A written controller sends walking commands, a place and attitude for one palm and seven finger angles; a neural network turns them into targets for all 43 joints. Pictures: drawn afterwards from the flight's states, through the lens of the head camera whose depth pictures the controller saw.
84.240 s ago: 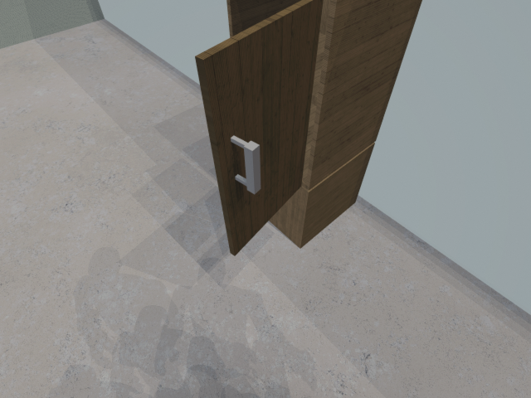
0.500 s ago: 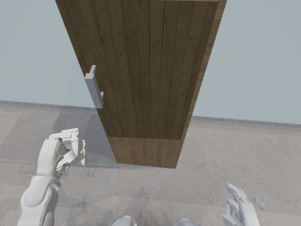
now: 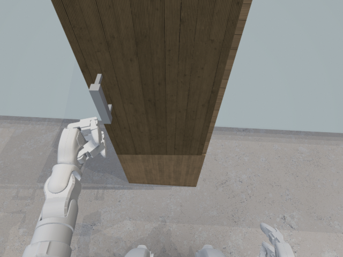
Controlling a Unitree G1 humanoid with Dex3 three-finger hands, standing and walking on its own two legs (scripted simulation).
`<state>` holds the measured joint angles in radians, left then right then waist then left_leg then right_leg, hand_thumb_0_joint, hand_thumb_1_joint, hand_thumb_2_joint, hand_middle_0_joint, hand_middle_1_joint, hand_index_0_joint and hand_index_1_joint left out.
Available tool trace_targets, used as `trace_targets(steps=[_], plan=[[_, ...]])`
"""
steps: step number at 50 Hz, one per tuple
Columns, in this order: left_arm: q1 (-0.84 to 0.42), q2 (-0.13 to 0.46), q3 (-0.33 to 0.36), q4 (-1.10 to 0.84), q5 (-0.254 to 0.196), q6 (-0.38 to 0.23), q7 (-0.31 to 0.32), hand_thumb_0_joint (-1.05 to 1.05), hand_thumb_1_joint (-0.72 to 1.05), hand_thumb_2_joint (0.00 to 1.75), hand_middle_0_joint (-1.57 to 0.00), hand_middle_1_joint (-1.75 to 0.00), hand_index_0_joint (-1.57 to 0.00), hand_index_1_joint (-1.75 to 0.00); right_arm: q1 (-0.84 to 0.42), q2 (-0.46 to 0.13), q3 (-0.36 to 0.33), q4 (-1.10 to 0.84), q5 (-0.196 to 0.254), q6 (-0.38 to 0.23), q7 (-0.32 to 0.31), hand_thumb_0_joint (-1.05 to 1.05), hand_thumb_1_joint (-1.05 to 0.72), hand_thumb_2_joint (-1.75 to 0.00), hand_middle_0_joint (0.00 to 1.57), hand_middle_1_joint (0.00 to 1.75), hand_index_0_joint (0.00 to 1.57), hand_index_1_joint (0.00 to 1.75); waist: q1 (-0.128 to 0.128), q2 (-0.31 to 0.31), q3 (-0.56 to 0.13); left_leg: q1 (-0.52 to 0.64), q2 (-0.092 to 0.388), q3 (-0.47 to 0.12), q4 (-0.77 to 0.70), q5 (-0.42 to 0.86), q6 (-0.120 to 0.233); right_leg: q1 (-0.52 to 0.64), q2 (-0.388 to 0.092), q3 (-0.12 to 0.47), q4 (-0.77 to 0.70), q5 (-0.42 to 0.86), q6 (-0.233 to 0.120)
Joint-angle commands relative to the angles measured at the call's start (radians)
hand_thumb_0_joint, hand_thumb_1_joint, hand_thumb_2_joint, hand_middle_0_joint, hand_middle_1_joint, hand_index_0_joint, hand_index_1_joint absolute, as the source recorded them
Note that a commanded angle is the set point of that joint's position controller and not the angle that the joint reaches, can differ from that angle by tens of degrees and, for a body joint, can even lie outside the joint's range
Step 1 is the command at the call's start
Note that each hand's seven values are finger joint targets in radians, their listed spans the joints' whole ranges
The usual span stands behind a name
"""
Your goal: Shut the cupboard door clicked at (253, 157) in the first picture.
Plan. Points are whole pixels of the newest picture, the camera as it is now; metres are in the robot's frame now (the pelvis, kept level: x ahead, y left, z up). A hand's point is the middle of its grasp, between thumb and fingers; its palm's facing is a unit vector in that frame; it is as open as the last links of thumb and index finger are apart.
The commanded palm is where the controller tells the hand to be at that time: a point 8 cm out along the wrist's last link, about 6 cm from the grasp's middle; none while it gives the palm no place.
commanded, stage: bring the fist close to the handle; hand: left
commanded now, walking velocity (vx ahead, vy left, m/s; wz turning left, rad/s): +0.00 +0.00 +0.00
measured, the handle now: (103, 99) +0.48 +0.20 +0.07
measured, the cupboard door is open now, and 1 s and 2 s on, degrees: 3 2 0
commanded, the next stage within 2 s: push the door shut along its arc in 0.62 s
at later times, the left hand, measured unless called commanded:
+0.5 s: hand (109, 129) +0.39 +0.16 +0.07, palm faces +0.04 -1.00 -0.02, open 3.1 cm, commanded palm +0.36 +0.21 +0.07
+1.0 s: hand (112, 120) +0.42 +0.16 +0.07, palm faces -0.03 -1.00 -0.03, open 3.1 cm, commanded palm +0.40 +0.21 +0.07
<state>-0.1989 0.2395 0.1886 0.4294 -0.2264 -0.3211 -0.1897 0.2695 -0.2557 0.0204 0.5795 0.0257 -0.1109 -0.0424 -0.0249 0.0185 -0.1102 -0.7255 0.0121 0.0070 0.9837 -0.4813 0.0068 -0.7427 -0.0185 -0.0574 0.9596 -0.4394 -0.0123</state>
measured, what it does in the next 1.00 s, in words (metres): stands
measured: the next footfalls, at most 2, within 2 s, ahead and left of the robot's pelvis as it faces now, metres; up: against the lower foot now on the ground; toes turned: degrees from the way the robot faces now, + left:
none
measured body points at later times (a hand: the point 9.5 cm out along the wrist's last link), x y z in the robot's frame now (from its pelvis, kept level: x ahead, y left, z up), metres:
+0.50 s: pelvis +0.00 +0.00 +0.00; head +0.06 +0.00 +0.45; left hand +0.38 +0.22 +0.07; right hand +0.08 -0.26 -0.11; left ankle +0.00 +0.11 -0.68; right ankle +0.02 -0.11 -0.68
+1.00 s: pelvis -0.01 +0.00 +0.00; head +0.07 +0.00 +0.44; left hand +0.41 +0.22 +0.07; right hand +0.09 -0.26 -0.11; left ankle +0.00 +0.11 -0.68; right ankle +0.02 -0.11 -0.68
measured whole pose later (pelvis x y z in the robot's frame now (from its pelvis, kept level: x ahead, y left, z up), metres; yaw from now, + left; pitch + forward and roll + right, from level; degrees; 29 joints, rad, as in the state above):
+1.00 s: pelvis -0.01 +0.00 +0.00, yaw +0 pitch +15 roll -1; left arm -0.57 0.31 0.24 0.87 -0.17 -0.40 -0.22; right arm 0.29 -0.26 0.02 0.61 0.02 -0.04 -0.03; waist -0.06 0.02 -0.11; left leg -0.79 0.02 0.01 0.99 -0.46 0.01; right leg -0.81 -0.01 -0.05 0.96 -0.42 -0.02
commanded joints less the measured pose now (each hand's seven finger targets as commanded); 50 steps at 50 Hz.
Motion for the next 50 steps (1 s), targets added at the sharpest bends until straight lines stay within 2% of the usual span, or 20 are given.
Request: trace_targets(steps=[1,4,5,10,12,13,15,19,20,23,25,29,31,33,36,38,40,44,47,50], plan=[[-0.309,0.136,0.047,-0.145,-0.001,-0.072,0.014,0.0,0.9,0.9,-1.3,-1.5,-1.3,-1.5,0.021,-0.127,-0.06,-0.12,-0.003,-0.025,-0.004,0.0,-0.9,-0.9,0.2,0.3,0.2,0.3,-0.004,0.005,-0.311,0.123,-0.014,-0.021,-0.143,0.331,0.001,0.226,0.02,0.026,-0.104,0.338,-0.011],[-0.408,0.154,0.048,-0.12,0.016,-0.082,0.032,0.0,0.9,0.9,-1.3,-1.5,-1.3,-1.5,0.032,-0.132,-0.062,-0.107,-0.003,-0.015,-0.002,0.0,-0.9,-0.9,0.2,0.3,0.2,0.3,-0.017,0.031,-0.319,0.141,-0.009,-0.028,-0.143,0.326,-0.002,0.19,0.022,0.024,-0.101,0.317,-0.012],[-0.42,0.116,0.018,-0.108,0.019,-0.084,0.036,0.0,0.9,0.9,-1.3,-1.5,-1.3,-1.5,0.036,-0.128,-0.062,-0.108,-0.005,-0.014,0.001,0.0,-0.9,-0.9,0.2,0.3,0.2,0.3,-0.021,0.027,-0.325,0.152,-0.009,-0.029,-0.143,0.332,-0.002,0.186,0.023,0.02,-0.101,0.319,-0.013],[-0.512,0.145,0.042,-0.026,0.039,-0.102,0.066,0.0,0.9,0.9,-1.3,-1.5,-1.3,-1.5,0.055,-0.133,-0.065,-0.089,-0.01,0.002,0.007,0.0,-0.9,-0.9,0.2,0.3,0.2,0.3,-0.03,0.003,-0.335,0.134,-0.009,-0.023,-0.14,0.327,-0.001,0.189,0.022,0.026,-0.103,0.328,-0.01],[-0.504,0.148,0.055,0.006,0.042,-0.105,0.072,0.0,0.9,0.9,-1.3,-1.5,-1.3,-1.5,0.062,-0.133,-0.067,-0.088,-0.011,0.009,0.012,0.0,-0.9,-0.9,0.2,0.3,0.2,0.3,-0.021,0.0,-0.339,0.131,-0.011,-0.021,-0.143,0.322,-0.001,0.195,0.024,0.025,-0.104,0.325,-0.012],[-0.477,0.183,0.089,0.014,0.043,-0.112,0.075,0.0,0.9,0.9,-1.3,-1.5,-1.3,-1.5,0.07,-0.137,-0.069,-0.094,-0.013,0.013,0.012,0.0,-0.9,-0.9,0.2,0.3,0.2,0.3,-0.006,-0.023,-0.356,0.123,-0.012,-0.024,-0.146,0.339,0.001,0.223,0.027,0.025,-0.101,0.338,-0.015],[-0.439,0.169,0.083,0.019,0.042,-0.115,0.071,0.0,0.9,0.9,-1.3,-1.5,-1.3,-1.5,0.063,-0.131,-0.066,-0.102,-0.011,0.021,0.018,0.0,-0.9,-0.9,0.2,0.3,0.2,0.3,0.0,-0.02,-0.354,0.113,-0.014,-0.011,-0.154,0.335,0.001,0.244,0.024,0.03,-0.109,0.353,-0.013],[-0.459,0.188,0.098,0.035,0.041,-0.126,0.067,0.0,0.9,0.9,-1.3,-1.5,-1.3,-1.5,0.065,-0.133,-0.068,-0.103,-0.009,0.034,0.016,0.0,-0.9,-0.9,0.2,0.3,0.2,0.3,-0.011,-0.04,-0.325,0.09,-0.014,-0.003,-0.158,0.298,0.007,0.243,0.026,0.039,-0.125,0.331,-0.009],[-0.491,0.161,0.07,0.035,0.041,-0.129,0.063,0.0,0.9,0.9,-1.3,-1.5,-1.3,-1.5,0.064,-0.131,-0.066,-0.102,-0.01,0.035,0.016,0.0,-0.9,-0.9,0.2,0.3,0.2,0.3,-0.024,-0.027,-0.304,0.088,-0.015,-0.002,-0.162,0.277,0.007,0.228,0.025,0.038,-0.131,0.315,-0.008],[-0.526,0.191,0.087,0.002,0.038,-0.152,0.059,0.0,0.9,0.9,-1.3,-1.5,-1.3,-1.5,0.068,-0.135,-0.071,-0.098,-0.01,0.032,0.011,0.0,-0.9,-0.9,0.2,0.3,0.2,0.3,-0.021,0.003,-0.34,0.108,-0.017,-0.006,-0.156,0.281,0.009,0.237,0.027,0.044,-0.127,0.31,-0.013],[-0.519,0.155,0.058,0.001,0.035,-0.16,0.052,0.0,0.9,0.9,-1.3,-1.5,-1.3,-1.5,0.064,-0.13,-0.073,-0.089,-0.009,0.029,0.012,0.0,-0.9,-0.9,0.2,0.3,0.2,0.3,-0.028,0.006,-0.351,0.129,-0.014,-0.005,-0.152,0.291,0.008,0.224,0.026,0.04,-0.125,0.323,-0.011],[-0.564,0.146,0.038,0.057,0.036,-0.152,0.046,0.0,0.9,0.9,-1.3,-1.5,-1.3,-1.5,0.063,-0.135,-0.07,-0.076,-0.008,0.028,0.009,0.0,-0.9,-0.9,0.2,0.3,0.2,0.3,-0.047,-0.002,-0.297,0.103,-0.015,-0.012,-0.156,0.221,0.01,0.178,0.026,0.04,-0.14,0.249,-0.007],[-0.586,0.185,0.068,0.089,0.039,-0.145,0.048,0.0,0.9,0.9,-1.3,-1.5,-1.3,-1.5,0.064,-0.141,-0.068,-0.073,-0.008,0.034,0.005,0.0,-0.9,-0.9,0.2,0.3,0.2,0.3,-0.045,-0.026,-0.29,0.086,-0.016,-0.016,-0.16,0.2,0.011,0.18,0.024,0.042,-0.144,0.227,-0.007],[-0.616,0.198,0.077,0.078,0.041,-0.147,0.05,0.0,0.9,0.9,-1.3,-1.5,-1.3,-1.5,0.065,-0.14,-0.067,-0.08,-0.01,0.034,0.002,0.0,-0.9,-0.9,0.2,0.3,0.2,0.3,-0.036,0.012,-0.322,0.095,-0.02,-0.014,-0.154,0.216,0.012,0.194,0.024,0.047,-0.136,0.24,-0.01],[-0.586,0.191,0.085,0.079,0.036,-0.153,0.051,0.0,0.9,0.9,-1.3,-1.5,-1.3,-1.5,0.06,-0.134,-0.067,-0.082,-0.011,0.033,0.006,0.0,-0.9,-0.9,0.2,0.3,0.2,0.3,-0.024,0.013,-0.354,0.113,-0.018,-0.011,-0.15,0.257,0.008,0.212,0.024,0.044,-0.125,0.289,-0.011],[-0.595,0.229,0.1,0.096,0.042,-0.156,0.042,0.0,0.9,0.9,-1.3,-1.5,-1.3,-1.5,0.073,-0.141,-0.067,-0.079,-0.012,0.036,0.004,0.0,-0.9,-0.9,0.2,0.3,0.2,0.3,-0.034,-0.018,-0.359,0.095,-0.017,-0.014,-0.141,0.278,0.012,0.225,0.025,0.047,-0.117,0.316,-0.01],[-0.638,0.205,0.072,0.113,0.048,-0.155,0.023,0.0,0.9,0.9,-1.3,-1.5,-1.3,-1.5,0.075,-0.136,-0.066,-0.075,-0.011,0.039,0.006,0.0,-0.9,-0.9,0.2,0.3,0.2,0.3,-0.042,0.014,-0.353,0.104,-0.016,-0.012,-0.139,0.29,0.009,0.21,0.024,0.047,-0.112,0.335,-0.01],[-0.753,0.236,0.079,0.207,0.044,-0.144,-0.011,0.0,0.9,0.9,-1.3,-1.5,-1.3,-1.5,0.083,-0.144,-0.062,-0.058,-0.006,0.044,-0.001,0.0,-0.9,-0.9,0.2,0.3,0.2,0.3,-0.069,-0.003,-0.308,0.073,-0.016,-0.019,-0.133,0.239,0.01,0.172,0.023,0.051,-0.121,0.287,-0.008],[-0.804,0.24,0.078,0.228,0.039,-0.151,-0.036,0.0,0.9,0.9,-1.3,-1.5,-1.3,-1.5,0.091,-0.145,-0.064,-0.056,-0.006,0.046,-0.001,0.0,-0.9,-0.9,0.2,0.3,0.2,0.3,-0.068,0.023,-0.358,0.096,-0.018,-0.02,-0.121,0.253,0.011,0.165,0.023,0.053,-0.113,0.297,-0.011],[-0.835,0.26,0.086,0.268,0.036,-0.156,-0.062,0.0,0.9,0.9,-1.3,-1.5,-1.3,-1.5,0.108,-0.149,-0.064,-0.049,-0.005,0.05,-0.003,0.0,-0.9,-0.9,0.2,0.3,0.2,0.3,-0.077,0.001,-0.386,0.092,-0.015,-0.025,-0.106,0.291,0.012,0.168,0.026,0.053,-0.096,0.335,-0.011]])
